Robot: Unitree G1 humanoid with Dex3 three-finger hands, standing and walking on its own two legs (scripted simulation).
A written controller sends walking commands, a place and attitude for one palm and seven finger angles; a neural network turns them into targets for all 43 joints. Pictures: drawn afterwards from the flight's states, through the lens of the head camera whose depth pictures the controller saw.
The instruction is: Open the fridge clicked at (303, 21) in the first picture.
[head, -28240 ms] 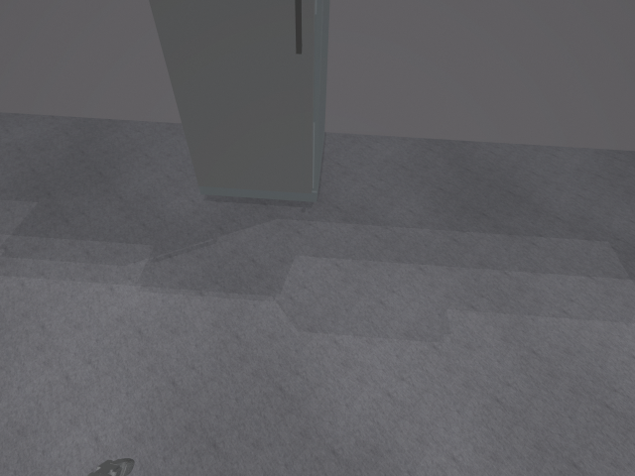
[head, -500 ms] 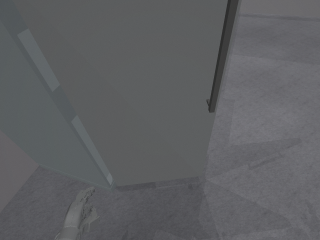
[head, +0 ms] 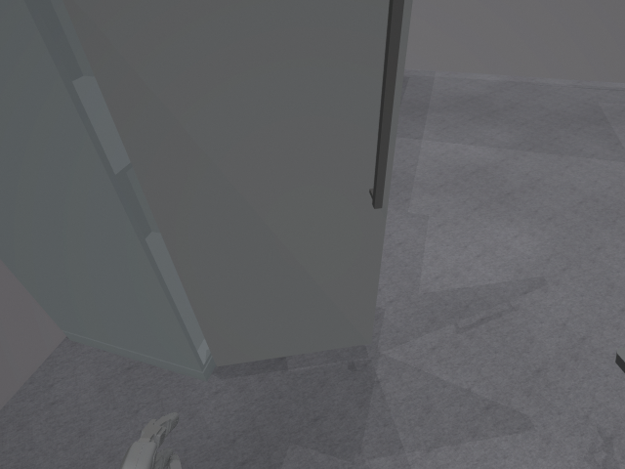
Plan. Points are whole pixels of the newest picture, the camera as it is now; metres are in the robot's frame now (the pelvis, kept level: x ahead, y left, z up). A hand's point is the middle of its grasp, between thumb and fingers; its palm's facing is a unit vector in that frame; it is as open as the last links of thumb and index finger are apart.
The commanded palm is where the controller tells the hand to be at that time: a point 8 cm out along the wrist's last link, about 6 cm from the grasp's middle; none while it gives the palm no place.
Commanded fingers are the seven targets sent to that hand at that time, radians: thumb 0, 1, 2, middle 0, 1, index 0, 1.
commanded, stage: stop stepping back and stand still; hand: right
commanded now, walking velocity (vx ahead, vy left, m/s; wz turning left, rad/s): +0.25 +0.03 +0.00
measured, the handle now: (384, 96) +0.68 -0.12 +0.20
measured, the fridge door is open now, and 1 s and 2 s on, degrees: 65 65 65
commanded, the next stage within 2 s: let the arm hang, fingers relaxed in 0.86 s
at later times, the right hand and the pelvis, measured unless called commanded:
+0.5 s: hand (615, 351) +0.20 -0.28 +0.15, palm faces +0.49 +0.77 -0.40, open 7.4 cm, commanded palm +0.14 -0.31 +0.18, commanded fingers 0.00 -0.90 -0.90 0.20 0.30 0.20 0.30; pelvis +0.01 +0.00 -0.01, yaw -1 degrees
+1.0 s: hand (590, 346) +0.22 -0.28 +0.13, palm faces +0.36 +0.79 -0.49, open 7.4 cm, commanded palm none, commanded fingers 0.00 -0.90 -0.90 0.20 0.30 0.20 0.30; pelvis +0.02 -0.01 +0.00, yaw -2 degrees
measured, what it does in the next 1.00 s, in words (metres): steps on the spot: right foot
